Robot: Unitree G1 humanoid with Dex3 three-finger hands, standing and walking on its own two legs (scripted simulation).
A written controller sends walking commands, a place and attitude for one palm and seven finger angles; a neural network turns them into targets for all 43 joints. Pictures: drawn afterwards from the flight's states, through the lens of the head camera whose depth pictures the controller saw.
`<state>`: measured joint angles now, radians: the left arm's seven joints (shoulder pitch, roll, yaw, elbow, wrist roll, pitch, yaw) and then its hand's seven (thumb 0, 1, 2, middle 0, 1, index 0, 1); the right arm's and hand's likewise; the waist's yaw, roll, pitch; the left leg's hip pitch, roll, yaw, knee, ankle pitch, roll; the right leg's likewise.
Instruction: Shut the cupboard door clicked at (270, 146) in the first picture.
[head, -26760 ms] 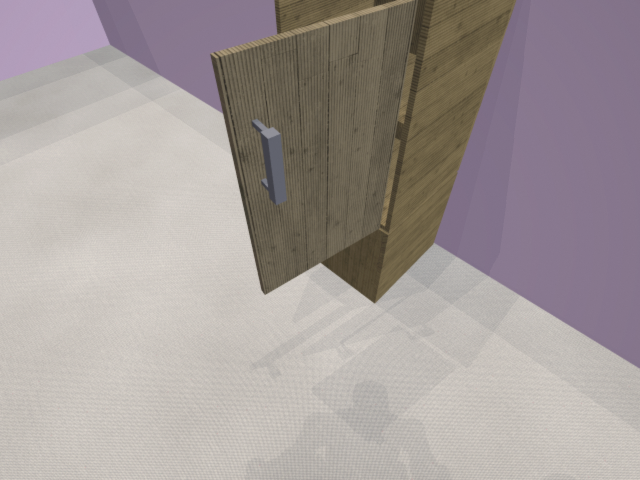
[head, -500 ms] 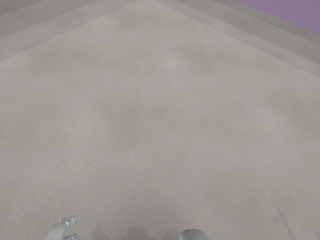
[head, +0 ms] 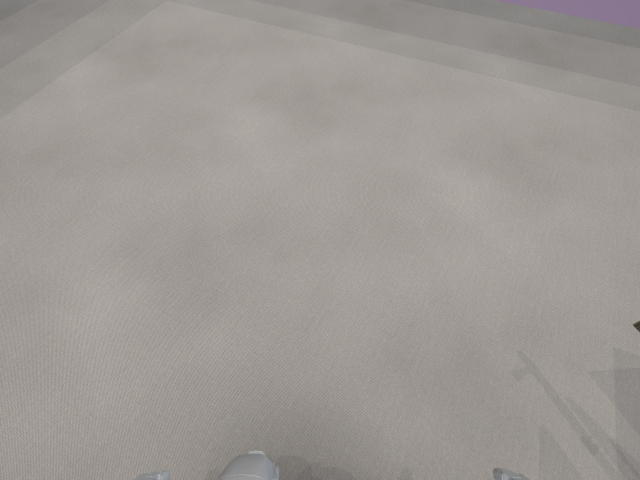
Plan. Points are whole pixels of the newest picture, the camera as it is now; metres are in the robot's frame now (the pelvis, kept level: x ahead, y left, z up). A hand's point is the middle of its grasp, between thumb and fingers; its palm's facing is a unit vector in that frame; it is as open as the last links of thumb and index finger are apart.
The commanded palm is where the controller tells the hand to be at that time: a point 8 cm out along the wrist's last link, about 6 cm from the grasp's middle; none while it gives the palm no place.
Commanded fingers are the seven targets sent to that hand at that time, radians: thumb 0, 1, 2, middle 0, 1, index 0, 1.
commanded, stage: turn to face it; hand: left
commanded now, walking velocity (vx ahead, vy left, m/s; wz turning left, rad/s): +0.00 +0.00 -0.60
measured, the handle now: out of the picture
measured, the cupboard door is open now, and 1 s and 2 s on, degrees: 47 47 47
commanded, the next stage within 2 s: take the last steps up to it in 1.70 s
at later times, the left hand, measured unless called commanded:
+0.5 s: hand (222, 421) +0.20 +0.16 -0.16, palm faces -0.31 -0.90 -0.29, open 7.4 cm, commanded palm none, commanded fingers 0.00 0.90 0.90 -0.20 -0.30 -0.20 -0.30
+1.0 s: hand (248, 384) +0.26 +0.13 -0.17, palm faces -0.55 -0.81 -0.20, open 7.4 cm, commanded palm none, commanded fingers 0.00 0.90 0.90 -0.20 -0.30 -0.20 -0.30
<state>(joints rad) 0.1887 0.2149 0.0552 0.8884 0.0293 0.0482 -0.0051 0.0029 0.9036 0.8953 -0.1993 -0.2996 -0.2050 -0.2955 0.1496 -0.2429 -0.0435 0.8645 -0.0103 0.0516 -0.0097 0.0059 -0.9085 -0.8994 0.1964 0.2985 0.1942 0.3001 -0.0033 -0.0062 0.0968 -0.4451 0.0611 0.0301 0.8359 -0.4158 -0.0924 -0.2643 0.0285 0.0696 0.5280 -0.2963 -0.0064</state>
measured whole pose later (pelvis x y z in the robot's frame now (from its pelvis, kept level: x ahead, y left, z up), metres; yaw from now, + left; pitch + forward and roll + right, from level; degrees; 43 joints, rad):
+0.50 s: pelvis +0.02 -0.01 -0.01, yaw -18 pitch +2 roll -1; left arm 0.12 0.25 0.07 0.86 0.03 0.03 -0.03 0.00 0.91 0.90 -0.19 -0.30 -0.20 -0.29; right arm 0.23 -0.28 -0.06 0.90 -0.02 0.05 -0.01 0.00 -0.90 -0.90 0.20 0.30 0.20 0.30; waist -0.02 0.05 0.09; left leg -0.34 0.18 0.17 0.82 -0.50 -0.07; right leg -0.30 -0.01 -0.07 0.62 -0.36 -0.01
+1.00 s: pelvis +0.07 +0.00 +0.00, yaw -36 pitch +2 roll -3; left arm 0.16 0.28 0.09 0.90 0.02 0.08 -0.03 0.00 0.91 0.90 -0.20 -0.30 -0.20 -0.29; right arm 0.19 -0.20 0.00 0.85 -0.03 0.01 -0.02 0.00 -0.90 -0.90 0.20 0.30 0.20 0.30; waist 0.01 -0.04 0.09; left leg -0.27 0.10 0.14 0.54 -0.29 0.01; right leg -0.47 0.01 0.00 1.13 -0.50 0.06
